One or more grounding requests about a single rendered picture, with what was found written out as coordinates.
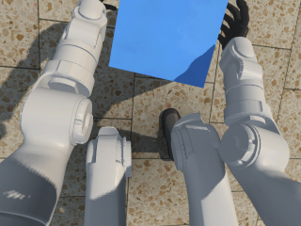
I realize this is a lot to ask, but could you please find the robot left upper arm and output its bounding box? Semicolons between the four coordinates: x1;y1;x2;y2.
0;87;93;226

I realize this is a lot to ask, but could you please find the right robot shin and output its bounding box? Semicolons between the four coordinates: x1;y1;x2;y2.
170;112;221;149

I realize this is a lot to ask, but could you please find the robot left thigh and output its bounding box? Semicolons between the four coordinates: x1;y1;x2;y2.
84;135;132;226

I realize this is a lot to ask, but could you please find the carton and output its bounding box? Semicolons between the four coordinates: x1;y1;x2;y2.
108;0;229;88

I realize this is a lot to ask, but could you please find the robot right hand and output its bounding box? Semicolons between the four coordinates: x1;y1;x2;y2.
217;0;249;50

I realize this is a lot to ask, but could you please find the robot left forearm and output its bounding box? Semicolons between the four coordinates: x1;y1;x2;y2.
19;0;107;133

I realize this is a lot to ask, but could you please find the robot right forearm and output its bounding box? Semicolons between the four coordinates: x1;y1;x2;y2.
219;37;282;136

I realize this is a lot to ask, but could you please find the robot left hand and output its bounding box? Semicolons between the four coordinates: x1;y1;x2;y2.
99;0;117;11

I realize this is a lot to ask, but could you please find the robot right upper arm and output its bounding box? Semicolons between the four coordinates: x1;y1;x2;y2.
218;122;301;226

